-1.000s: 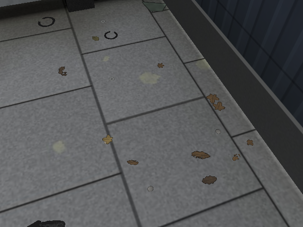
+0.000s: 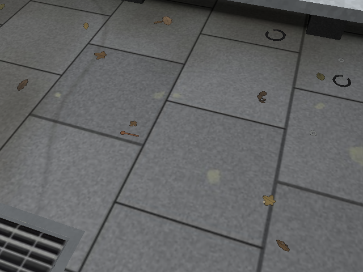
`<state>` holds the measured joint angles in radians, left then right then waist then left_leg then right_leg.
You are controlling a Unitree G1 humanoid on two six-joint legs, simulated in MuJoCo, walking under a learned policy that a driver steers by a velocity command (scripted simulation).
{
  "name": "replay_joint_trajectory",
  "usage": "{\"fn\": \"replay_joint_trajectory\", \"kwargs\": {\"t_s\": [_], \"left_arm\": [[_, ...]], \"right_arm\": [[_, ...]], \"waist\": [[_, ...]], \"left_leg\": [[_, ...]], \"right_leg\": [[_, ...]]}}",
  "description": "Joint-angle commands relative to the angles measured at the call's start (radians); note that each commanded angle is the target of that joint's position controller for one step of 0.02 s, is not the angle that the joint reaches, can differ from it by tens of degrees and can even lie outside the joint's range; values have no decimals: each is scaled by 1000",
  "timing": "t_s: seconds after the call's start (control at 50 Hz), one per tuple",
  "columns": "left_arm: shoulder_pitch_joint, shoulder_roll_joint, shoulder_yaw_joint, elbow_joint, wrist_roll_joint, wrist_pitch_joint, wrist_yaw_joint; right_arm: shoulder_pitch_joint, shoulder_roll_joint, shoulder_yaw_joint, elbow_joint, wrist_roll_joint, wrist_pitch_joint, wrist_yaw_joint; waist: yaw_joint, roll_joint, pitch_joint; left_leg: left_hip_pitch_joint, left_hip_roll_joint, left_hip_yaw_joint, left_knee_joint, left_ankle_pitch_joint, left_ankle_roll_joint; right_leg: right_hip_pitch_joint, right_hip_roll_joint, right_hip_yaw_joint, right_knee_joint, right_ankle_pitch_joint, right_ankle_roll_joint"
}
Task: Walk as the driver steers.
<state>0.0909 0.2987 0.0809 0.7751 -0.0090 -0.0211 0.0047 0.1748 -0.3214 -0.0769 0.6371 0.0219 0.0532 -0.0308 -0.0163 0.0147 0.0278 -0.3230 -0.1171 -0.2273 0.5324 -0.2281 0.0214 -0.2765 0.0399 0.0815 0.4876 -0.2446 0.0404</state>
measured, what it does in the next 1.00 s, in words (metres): steps on the spot, turning left: left foot, then right foot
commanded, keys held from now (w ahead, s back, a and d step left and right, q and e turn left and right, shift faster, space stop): q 0.62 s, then no key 0.08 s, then w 0.30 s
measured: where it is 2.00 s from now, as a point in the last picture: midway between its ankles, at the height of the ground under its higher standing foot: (106, 266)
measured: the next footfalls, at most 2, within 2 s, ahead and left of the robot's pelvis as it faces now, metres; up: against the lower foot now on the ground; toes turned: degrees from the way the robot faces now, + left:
left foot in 0.44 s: +0.00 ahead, +0.15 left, +0.00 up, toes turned +17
right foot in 0.96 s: +0.13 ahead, -0.04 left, +0.00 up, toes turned +28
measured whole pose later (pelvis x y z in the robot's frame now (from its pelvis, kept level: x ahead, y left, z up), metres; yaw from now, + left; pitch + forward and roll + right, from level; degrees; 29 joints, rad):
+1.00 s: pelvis +0.06 +0.05 +0.00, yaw +27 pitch +1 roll -1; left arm 0.19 0.31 0.05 0.79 -0.01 -0.08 -0.03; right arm 0.27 -0.30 -0.03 0.70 0.01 0.00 0.00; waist -0.01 0.03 -0.01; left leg -0.23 -0.06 -0.15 0.60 -0.41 0.05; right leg -0.22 0.02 -0.01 0.48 -0.27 -0.02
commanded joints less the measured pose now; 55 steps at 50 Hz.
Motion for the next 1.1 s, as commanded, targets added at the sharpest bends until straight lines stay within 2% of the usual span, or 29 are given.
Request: {"fn": "replay_joint_trajectory", "kwargs": {"t_s": [0.02,0.04,0.06,0.08,0.12,0.18,0.24,0.3,0.36,0.4,0.42,0.44,0.46,0.48,0.5,0.52,0.54,0.56,0.6,0.7,0.78,0.86,0.94,0.96,0.98,1.0,1.02,1.04,1.1], "left_arm": [[58,217,54,-50,23,-5,9],[58,220,54,-52,51,-2,4],[12,170,39,-76,43,-6,6],[-31,126,28,-84,32,-4,12],[-54,103,16,-91,11,2,22],[4,119,17,-81,21,17,37],[35,156,29,-78,21,28,38],[16,188,38,-81,13,34,18],[13,208,44,-71,-6,31,1],[-9,207,43,-63,-29,29,-3],[34,170,34,-41,-29,25,-6],[52,109,14,-50,9,22,-11],[-16,75,-3,-110,46,19,-3],[-61,121,11,-120,26,19,5],[-59,144,19,-117,4,22,7],[-34,154,26,-97,4,26,13],[-28,166,31,-87,14,30,19],[-17,162,31,-83,19,31,17],[9,141,27,-78,14,28,12],[-10,116,13,-78,8,29,9],[-43,121,6,-90,-7,9,-14],[-44,119,0,-90,-12,-33,-35],[95,105,-3,-35,-12,-67,-38],[175,126,2,-16,-7,-72,-31],[253,201,14,0,4,-75,-23],[313,265,36,24,12,-75,-31],[297,206,20,22,5,-81,-32],[269,162,6,11,-1,-84,-27],[249,130,-11,-1,1,-75,-15]], "right_arm": [[52,-64,-19,-71,-11,-9,-2],[39,-139,-45,-89,-4,-19,-2],[53,-208,-67,-66,-10,-21,-3],[58,-211,-75,-47,-6,-15,-2],[71,-157,-65,-31,-6,6,-3],[1,-105,-45,-72,9,3,6],[-37,-86,-31,-103,0,0,16],[-25,-81,-25,-110,-1,8,27],[-9,-97,-33,-115,1,18,37],[51,-96,-40,-97,1,24,45],[100,-123,-53,-79,-1,25,38],[150,-229,-83,-79,1,21,22],[144,-294,-82,-112,-22,0,21],[156,-251,-72,-107,-44,-28,33],[104,-220,-60,-97,-38,-46,34],[42,-194,-54,-95,-20,-50,28],[2,-168,-43,-100,-6,-48,21],[-11,-161,-35,-105,-6,-45,14],[-7,-159,-31,-109,-15,-43,5],[7,-152,-23,-94,-21,-37,-4],[49,-160,-18,-59,-20,-42,8],[69,-169,-13,-25,-13,-55,20],[37,-132,6,-15,-9,-61,26],[21,-87,20,-21,-15,-67,27],[14,-22,39,-44,-20,-77,29],[-22,-67,26,-84,-3,-92,19],[-28,-137,3,-75,8,-102,14],[-7,-135,-1,-57,11,-108,19],[-34,-93,1,-51,-6,-124,40]], "waist": [[-25,-182,-159],[-6,-297,-111],[-13,-191,-88],[-25,-152,-71],[-16,-144,-42],[31,-173,-39],[61,-180,-74],[58,-192,-83],[46,-193,-78],[-2,-175,-85],[-16,-113,-103],[-11,134,-117],[-15,289,-128],[-65,178,-186],[-28,142,-130],[2,100,-92],[15,97,-72],[26,107,-78],[34,107,-106],[8,129,-95],[-38,164,-33],[-49,137,0],[42,88,-17],[77,53,-45],[85,-114,-70],[103,-256,-29],[102,-176,44],[84,-162,66],[77,-135,66]], "left_leg": [[-93,32,-55,218,-249,28],[-249,-23,45,407,-448,-22],[-259,45,39,565,-385,-51],[-264,56,52,619,-316,-67],[-295,68,74,694,-227,-104],[-317,99,151,595,-170,-129],[-276,144,182,447,-177,-137],[-142,156,240,312,-184,-118],[-60,145,278,173,-149,-81],[67,122,309,-25,-8,-29],[200,112,280,-123,113,10],[391,292,11,-168,471,89],[397,512,-300,-147,732,302],[339,524,-299,-193,608,367],[299,456,-207,-209,482,310],[268,393,-139,-212,367,244],[245,364,-111,-214,351,212],[219,340,-90,-217,386,206],[226,319,-71,-220,403,210],[247,304,-75,-211,318,206],[192,307,-167,-301,-213,216],[178,316,-212,-300,-274,216],[55,254,-192,-223,-275,167],[-25,210,-145,-123,-264,126],[-178,95,17,117,-269,58],[-369,35,127,330,-364,16],[-470,92,92,469,-353,8],[-505,119,87,521,-261,9],[-507,179,142,498,-70,-7]], "right_leg": [[255,-325,256,-155,390,-137],[192,-448,429,-184,463,-300],[165,-438,365,-181,424,-314],[149,-368,264,-168,375,-270],[155,-301,149,-162,342,-237],[210,-279,60,-177,369,-255],[274,-318,32,-170,407,-272],[216,-333,-26,-169,436,-272],[205,-356,-48,-136,434,-253],[167,-344,-91,-54,388,-197],[92,-305,-142,49,292,-133],[-142,-196,-235,320,-22,-32],[-382,-46,-169,563,-455,30],[-382,-58,-39,713,-455,27],[-388,-82,-15,735,-362,10],[-389,-99,-8,697,-265,4],[-379,-103,-5,665,-200,7],[-341,-86,-13,674,-146,17],[-305,-63,-18,646,-83,31],[-260,-60,-20,423,-43,55],[-224,-65,-38,258,-48,28],[-152,-59,-57,122,-92,-17],[119,-42,-84,-88,32,-76],[242,-112,-10,-108,6,-100],[364,-268,207,-180,-135,-170],[385,-416,521,-297,-315,-299],[366,-435,546,-314,-397,-325],[372,-387,473,-315,-381,-298],[360,-299,278,-339,-144,-244]]}}
Keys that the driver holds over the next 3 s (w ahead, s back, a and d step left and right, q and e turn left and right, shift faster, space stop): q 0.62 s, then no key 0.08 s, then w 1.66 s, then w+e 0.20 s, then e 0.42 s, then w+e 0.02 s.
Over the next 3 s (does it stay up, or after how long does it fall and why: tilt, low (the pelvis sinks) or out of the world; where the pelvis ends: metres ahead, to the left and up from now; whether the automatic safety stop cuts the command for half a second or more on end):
stays up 0.96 0.50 -0.01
